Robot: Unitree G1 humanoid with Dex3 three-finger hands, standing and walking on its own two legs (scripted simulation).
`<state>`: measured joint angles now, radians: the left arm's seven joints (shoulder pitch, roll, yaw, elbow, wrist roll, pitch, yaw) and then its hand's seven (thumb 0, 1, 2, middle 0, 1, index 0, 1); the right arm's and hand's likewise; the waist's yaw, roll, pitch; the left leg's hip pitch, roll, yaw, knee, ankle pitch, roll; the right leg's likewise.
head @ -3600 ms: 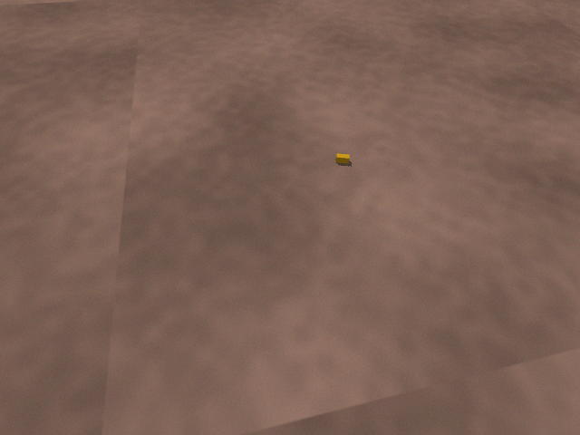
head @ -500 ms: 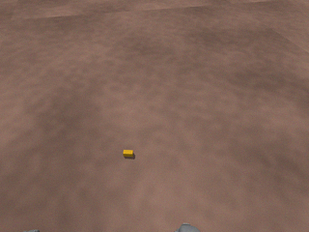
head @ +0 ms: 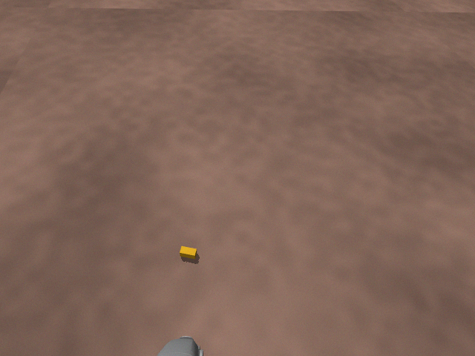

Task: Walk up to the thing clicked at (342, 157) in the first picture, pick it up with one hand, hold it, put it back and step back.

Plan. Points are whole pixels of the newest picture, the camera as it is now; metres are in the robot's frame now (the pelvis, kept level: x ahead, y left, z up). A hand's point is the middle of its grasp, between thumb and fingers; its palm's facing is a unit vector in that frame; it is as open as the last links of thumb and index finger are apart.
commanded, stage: walk up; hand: left
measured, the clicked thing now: (188, 252) +0.60 +0.21 -0.74
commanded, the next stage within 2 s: none
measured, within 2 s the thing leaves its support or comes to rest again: neither
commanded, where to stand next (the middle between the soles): +0.27 -0.05 m, yaw +2 degrees
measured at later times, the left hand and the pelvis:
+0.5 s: hand (137, 316) +0.20 +0.20 -0.13, palm faces -0.02 -0.89 -0.45, open 7.3 cm; pelvis +0.13 -0.10 -0.02, yaw +0 degrees
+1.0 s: hand (139, 313) +0.21 +0.20 -0.16, palm faces +0.02 -0.91 -0.41, open 7.4 cm; pelvis +0.15 -0.08 -0.02, yaw +4 degrees
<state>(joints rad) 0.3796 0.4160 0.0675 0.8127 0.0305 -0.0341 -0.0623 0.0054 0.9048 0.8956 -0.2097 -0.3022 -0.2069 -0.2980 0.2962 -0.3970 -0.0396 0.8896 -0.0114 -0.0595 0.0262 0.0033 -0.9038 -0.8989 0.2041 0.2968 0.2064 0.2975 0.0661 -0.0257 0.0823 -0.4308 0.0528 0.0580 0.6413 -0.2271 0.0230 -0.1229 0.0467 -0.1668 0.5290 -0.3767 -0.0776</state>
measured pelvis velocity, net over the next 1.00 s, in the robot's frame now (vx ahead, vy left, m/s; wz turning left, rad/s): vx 0.15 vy -0.08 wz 0.07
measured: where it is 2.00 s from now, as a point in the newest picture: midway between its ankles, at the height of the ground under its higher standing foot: outside the picture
